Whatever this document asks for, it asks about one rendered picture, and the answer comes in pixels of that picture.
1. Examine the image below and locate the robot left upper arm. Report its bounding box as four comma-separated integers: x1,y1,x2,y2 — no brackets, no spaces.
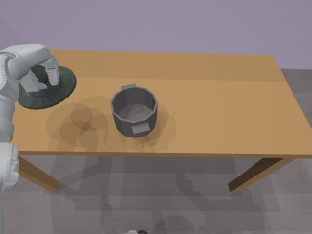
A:
0,142,20,234

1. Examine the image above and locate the pot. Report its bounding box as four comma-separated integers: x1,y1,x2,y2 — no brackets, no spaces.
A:
110,83,158,138

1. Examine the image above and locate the robot left hand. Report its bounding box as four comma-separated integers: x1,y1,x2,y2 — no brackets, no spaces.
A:
3,44,59,93

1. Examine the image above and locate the table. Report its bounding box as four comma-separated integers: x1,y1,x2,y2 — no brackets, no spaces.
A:
9,49,312,193

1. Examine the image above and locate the lid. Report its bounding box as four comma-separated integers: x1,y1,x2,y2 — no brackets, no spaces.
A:
17,66,77,110

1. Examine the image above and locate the knob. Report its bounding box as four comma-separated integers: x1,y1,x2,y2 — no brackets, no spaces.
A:
31,65,49,84

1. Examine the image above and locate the left robot forearm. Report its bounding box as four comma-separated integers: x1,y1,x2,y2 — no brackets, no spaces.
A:
0,49,29,143

